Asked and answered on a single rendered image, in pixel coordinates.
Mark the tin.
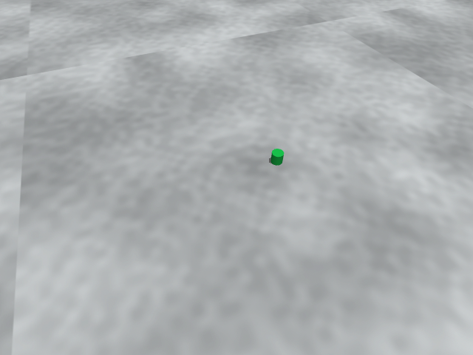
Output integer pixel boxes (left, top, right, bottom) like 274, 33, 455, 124
270, 149, 284, 166

